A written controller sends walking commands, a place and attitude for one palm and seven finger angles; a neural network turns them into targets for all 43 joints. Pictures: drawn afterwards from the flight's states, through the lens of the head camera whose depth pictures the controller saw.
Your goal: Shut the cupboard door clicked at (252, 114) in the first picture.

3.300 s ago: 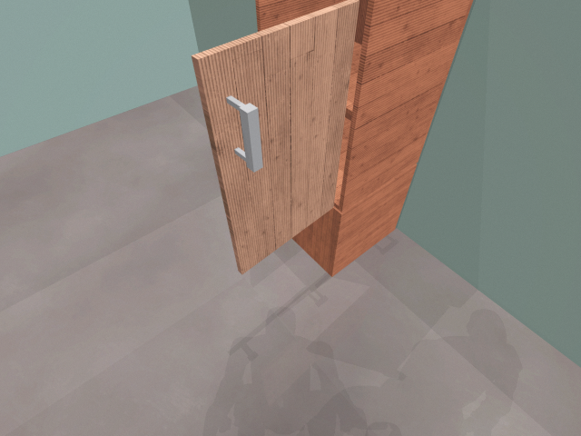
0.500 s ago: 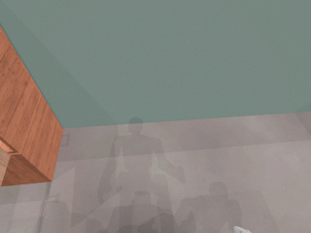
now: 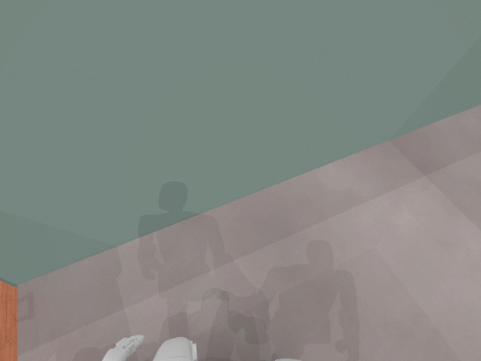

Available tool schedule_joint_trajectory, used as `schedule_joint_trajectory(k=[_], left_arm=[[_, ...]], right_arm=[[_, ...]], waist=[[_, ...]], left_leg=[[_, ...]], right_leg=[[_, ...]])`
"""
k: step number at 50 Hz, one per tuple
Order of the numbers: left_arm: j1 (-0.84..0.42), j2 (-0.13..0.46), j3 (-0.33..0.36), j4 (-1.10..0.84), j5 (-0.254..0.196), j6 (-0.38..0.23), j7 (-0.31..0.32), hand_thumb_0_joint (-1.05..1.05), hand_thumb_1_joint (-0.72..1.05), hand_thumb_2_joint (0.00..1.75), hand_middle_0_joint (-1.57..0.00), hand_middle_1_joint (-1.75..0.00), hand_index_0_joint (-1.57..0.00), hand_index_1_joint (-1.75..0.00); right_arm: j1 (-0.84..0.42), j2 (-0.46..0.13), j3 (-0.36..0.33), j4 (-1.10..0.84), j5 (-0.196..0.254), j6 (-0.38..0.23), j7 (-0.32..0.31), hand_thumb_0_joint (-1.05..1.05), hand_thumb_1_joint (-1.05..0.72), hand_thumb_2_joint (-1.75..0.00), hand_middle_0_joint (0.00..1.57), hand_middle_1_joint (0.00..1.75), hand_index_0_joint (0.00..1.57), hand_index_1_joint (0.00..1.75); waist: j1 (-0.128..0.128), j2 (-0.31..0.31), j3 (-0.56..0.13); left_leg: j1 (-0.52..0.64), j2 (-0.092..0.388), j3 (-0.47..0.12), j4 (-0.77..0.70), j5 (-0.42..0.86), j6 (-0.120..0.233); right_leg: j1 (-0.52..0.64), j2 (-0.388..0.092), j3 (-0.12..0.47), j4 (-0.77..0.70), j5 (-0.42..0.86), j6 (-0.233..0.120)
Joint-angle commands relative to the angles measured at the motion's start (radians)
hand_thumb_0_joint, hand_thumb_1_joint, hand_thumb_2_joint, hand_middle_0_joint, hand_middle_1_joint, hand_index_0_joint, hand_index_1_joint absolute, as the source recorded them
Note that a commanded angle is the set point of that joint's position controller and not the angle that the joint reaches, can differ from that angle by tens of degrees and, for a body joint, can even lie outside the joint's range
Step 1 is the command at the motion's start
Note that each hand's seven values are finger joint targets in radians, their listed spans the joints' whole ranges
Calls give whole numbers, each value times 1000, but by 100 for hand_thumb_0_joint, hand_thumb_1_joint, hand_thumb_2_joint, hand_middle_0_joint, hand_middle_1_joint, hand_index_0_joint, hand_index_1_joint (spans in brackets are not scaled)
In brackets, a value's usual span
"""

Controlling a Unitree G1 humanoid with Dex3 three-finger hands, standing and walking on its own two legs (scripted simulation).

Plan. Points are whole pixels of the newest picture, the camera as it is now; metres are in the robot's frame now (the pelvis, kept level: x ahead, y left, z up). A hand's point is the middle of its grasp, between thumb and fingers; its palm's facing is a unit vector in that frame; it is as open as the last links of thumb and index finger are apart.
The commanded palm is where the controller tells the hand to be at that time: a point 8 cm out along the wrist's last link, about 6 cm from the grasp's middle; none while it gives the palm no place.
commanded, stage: walk to a spot facing it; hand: left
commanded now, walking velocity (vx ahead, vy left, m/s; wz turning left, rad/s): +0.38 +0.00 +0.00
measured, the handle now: out of the picture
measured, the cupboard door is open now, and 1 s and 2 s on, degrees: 94 94 94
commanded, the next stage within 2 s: turn to face it in 0.44 s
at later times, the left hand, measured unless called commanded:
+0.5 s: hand (143, 337) +0.19 +0.20 -0.18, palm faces +0.07 -0.99 -0.15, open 7.4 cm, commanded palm none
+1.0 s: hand (170, 216) +0.45 +0.18 -0.17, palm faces +0.21 -0.96 -0.16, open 7.2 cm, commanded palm none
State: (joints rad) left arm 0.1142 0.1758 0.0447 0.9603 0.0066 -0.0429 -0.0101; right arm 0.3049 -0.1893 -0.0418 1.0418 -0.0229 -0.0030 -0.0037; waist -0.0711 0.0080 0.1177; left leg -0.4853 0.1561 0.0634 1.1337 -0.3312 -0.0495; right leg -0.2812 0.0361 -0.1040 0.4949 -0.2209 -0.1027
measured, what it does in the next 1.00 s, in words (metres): walks ahead: left foot, then right foot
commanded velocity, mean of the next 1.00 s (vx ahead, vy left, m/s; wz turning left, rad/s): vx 0.17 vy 0.00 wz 0.27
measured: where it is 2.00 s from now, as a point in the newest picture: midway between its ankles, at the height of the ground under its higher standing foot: (255, 280)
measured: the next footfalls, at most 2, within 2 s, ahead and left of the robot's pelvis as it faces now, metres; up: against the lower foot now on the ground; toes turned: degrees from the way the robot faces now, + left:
left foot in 0.38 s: +0.30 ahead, +0.13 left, +0.00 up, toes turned +7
right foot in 0.74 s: +0.46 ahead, -0.13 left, +0.00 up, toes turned -5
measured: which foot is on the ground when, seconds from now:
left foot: up 0.00-0.36, down 0.38-0.74, up 0.76-1.00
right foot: down 0.00-0.38, up 0.40-0.72, down 0.74-1.00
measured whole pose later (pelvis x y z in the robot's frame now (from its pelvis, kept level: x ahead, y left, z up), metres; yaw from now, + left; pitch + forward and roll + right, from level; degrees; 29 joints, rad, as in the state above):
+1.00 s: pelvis +0.37 -0.01 +0.00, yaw +13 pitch +1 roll +0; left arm 0.12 0.16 0.05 0.95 0.02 -0.01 0.02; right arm 0.25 -0.18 -0.05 1.01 -0.01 0.04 0.01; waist -0.04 -0.05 0.06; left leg -0.43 0.08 0.13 0.85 -0.43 -0.05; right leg -0.29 -0.15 -0.27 0.56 -0.26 0.01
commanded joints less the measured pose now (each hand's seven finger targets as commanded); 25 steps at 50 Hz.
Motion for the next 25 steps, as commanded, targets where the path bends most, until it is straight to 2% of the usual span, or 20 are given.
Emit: schedule_joint_trajectory(k=[1, 3, 6, 11, 13, 14, 15, 16, 17, 18, 19, 20, 21, 22, 23, 24, 25], left_arm=[[130, 128, 31, 15, 5, -35, 8, 0, 90, 90, -20, -30, -20, -30], [173, 106, 37, 33, 6, -43, 7, 0, 90, 90, -20, -30, -20, -30], [227, 111, 28, 67, 6, -52, 10, 0, 90, 90, -20, -30, -20, -30], [315, 121, 19, 119, 10, -55, 19, 0, 90, 90, -20, -30, -20, -30], [327, 133, 20, 133, 13, -54, 22, 0, 90, 90, -20, -30, -20, -30], [321, 138, 20, 136, 13, -54, 23, 0, 90, 90, -20, -30, -20, -30], [315, 145, 22, 139, 14, -55, 25, 0, 90, 90, -20, -30, -20, -30], [301, 141, 22, 138, 9, -56, 24, 0, 90, 90, -20, -30, -20, -30], [284, 138, 21, 128, 4, -57, 22, 0, 90, 90, -20, -30, -20, -30], [319, 97, 14, 105, -5, -56, 14, 0, 90, 90, -20, -30, -20, -30], [285, 72, -2, 71, -8, -64, 7, 0, 90, 90, -20, -30, -20, -30], [204, 107, 9, 50, -4, -56, 14, 0, 90, 90, -20, -30, -20, -30], [154, 76, 13, 43, 7, -50, 17, 0, 90, 90, -20, -30, -20, -30], [139, 57, 14, 45, 12, -37, 9, 0, 90, 90, -20, -30, -20, -30], [160, 42, 15, 53, 18, -20, -1, 0, 90, 90, -20, -30, -20, -30], [194, 17, 12, 60, 21, -2, -9, 0, 90, 90, -20, -30, -20, -30], [227, 4, 11, 69, 21, 9, -12, 0, 90, 90, -20, -30, -20, -30]], right_arm=[[76, -31, -9, -34, -6, -7, 13, 0, -90, -90, 20, 30, 20, 30], [1, -26, -14, -57, -8, -10, 17, 0, -90, -90, 20, 30, 20, 30], [-104, -34, -16, -96, -2, -20, 25, 0, -90, -90, 20, 30, 20, 30], [-260, -35, -13, -137, 3, -32, 37, 0, -90, -90, 20, 30, 20, 30], [-277, -37, -12, -140, 4, -36, 39, 0, -90, -90, 20, 30, 20, 30], [-263, -42, -13, -136, 3, -38, 36, 0, -90, -90, 20, 30, 20, 30], [-216, -47, -15, -117, 1, -42, 31, 0, -90, -90, 20, 30, 20, 30], [-118, -56, -16, -82, -5, -49, 21, 0, -90, -90, 20, 30, 20, 30], [40, -100, -26, -36, -11, -55, 11, 0, -90, -90, 20, 30, 20, 30], [185, -203, -49, -3, -26, -62, -2, 0, -90, -90, 20, 30, 20, 30], [280, -247, -51, 10, -16, -58, -13, 0, -90, -90, 20, 30, 20, 30], [234, -233, -50, 1, -4, -49, -18, 0, -90, -90, 20, 30, 20, 30], [159, -197, -44, -9, -7, -56, -19, 0, -90, -90, 20, 30, 20, 30], [88, -144, -30, -28, -6, -63, -21, 0, -90, -90, 20, 30, 20, 30], [55, -107, -16, -34, -6, -70, -23, 0, -90, -90, 20, 30, 20, 30], [31, -96, -11, -30, -5, -76, -23, 0, -90, -90, 20, 30, 20, 30], [18, -92, -11, -25, -4, -79, -24, 0, -90, -90, 20, 30, 20, 30]], waist=[[36, -98, -120], [55, -74, -97], [79, -77, -76], [117, -95, -38], [111, -101, -36], [94, -99, -37], [68, -71, -64], [20, -57, -99], [-46, -12, -178], [-80, 164, -308], [-92, 250, -358], [-76, 103, -266], [-46, 51, -161], [-7, 64, -61], [26, 65, -13], [57, 67, -3], [77, 96, -27]], left_leg=[[-28, -1, 1, -137, 108, -6], [-85, -3, 0, -192, 137, -8], [-154, -8, -10, -276, 144, -1], [-170, -43, 12, -407, 110, 20], [-125, -63, 27, -457, 78, 36], [-71, -80, 42, -493, 63, 47], [27, -110, 66, -542, 65, 58], [182, -151, 97, -602, 113, 76], [454, -112, 44, -643, 211, 113], [732, 146, -300, -638, 293, 228], [838, 339, -553, -741, 534, 348], [720, 348, -515, -769, 509, 363], [542, 308, -444, -814, 405, 330], [397, 269, -382, -868, 308, 283], [310, 228, -304, -911, 261, 245], [261, 190, -209, -931, 270, 214], [254, 163, -138, -934, 280, 195]], right_leg=[[99, -244, 198, -308, 163, -74], [151, -254, 211, -318, 176, -80], [254, -280, 231, -313, 247, -93], [367, -304, 227, -271, 436, -79], [384, -309, 212, -240, 512, -72], [374, -307, 195, -201, 593, -65], [356, -292, 173, -131, 694, -53], [305, -251, 123, -15, 799, -25], [145, -218, 90, 185, 715, 14], [-138, -97, 18, 480, 329, 71], [-310, -4, 48, 784, -287, 78], [-364, -61, 129, 890, -293, 67], [-397, -86, 127, 912, -257, 76], [-395, -121, 146, 883, -186, 85], [-357, -141, 146, 824, -137, 92], [-323, -148, 134, 755, -103, 99], [-289, -149, 120, 702, -72, 107]])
